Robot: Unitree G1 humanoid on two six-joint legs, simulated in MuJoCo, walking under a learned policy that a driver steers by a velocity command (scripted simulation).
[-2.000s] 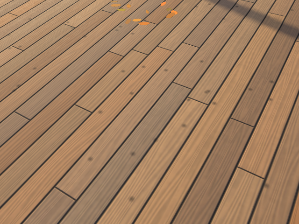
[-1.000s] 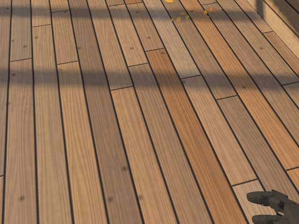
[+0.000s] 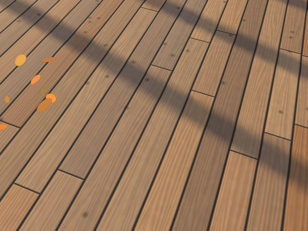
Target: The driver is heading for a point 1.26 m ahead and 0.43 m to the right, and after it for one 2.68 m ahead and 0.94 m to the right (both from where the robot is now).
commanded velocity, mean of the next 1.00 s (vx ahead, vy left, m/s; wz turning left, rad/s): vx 0.00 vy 0.00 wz -0.52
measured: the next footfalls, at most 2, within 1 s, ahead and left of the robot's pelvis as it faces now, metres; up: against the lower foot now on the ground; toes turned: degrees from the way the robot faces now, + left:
right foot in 0.50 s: +0.01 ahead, -0.12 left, +0.00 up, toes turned -19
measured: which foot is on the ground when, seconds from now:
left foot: down 0.00-0.52, up 0.54-1.00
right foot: up 0.00-0.48, down 0.50-1.00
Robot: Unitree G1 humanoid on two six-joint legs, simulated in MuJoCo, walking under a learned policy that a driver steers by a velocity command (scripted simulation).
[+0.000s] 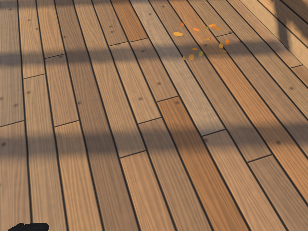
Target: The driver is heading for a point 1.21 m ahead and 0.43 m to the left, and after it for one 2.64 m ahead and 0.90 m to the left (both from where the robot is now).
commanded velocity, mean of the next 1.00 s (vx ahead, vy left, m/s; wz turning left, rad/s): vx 0.76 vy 0.00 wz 0.60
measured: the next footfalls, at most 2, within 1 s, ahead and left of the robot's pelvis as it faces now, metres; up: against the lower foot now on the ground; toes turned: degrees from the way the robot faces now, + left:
left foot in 0.04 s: +0.07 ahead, +0.12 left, +0.00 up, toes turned -9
right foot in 0.36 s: +0.16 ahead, -0.12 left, +0.00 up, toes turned +10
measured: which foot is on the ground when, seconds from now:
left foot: up 0.00-0.02, down 0.04-0.34, up 0.36-0.76, down 0.78-1.00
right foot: down 0.00-0.04, up 0.06-0.34, down 0.36-0.80, up 0.82-1.00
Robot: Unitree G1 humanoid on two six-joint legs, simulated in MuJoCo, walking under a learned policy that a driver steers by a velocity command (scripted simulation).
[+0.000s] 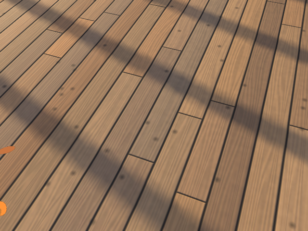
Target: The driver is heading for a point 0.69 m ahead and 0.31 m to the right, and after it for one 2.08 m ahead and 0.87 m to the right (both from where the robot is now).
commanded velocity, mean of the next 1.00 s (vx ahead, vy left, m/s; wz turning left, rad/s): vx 0.25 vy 0.00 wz -0.65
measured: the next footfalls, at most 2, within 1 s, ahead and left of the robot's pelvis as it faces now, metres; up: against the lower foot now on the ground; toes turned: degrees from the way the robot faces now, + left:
right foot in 0.22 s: +0.46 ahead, -0.10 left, +0.00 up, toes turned -1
left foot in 0.74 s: +0.65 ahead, +0.01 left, +0.00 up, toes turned -42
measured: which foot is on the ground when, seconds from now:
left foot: down 0.00-0.22, up 0.24-0.72, down 0.74-1.00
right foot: up 0.00-0.20, down 0.22-0.74, up 0.76-1.00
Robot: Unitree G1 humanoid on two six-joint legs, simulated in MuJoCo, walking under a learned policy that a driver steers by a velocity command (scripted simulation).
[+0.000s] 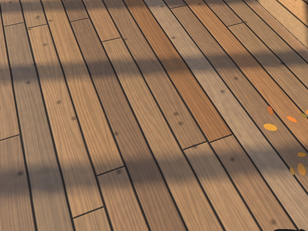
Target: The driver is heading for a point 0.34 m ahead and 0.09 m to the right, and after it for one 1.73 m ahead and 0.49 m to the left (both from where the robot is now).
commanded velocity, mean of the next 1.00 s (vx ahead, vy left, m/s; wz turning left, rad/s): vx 0.23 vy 0.00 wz -0.64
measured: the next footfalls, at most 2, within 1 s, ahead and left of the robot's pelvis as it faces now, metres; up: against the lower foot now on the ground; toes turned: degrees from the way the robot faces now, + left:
right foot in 0.22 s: +0.03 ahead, -0.15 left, +0.00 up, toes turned -17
left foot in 0.70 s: +0.18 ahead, +0.02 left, +0.00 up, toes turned -35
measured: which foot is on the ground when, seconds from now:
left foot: down 0.00-0.22, up 0.24-0.68, down 0.70-1.00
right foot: up 0.00-0.20, down 0.22-0.70, up 0.72-1.00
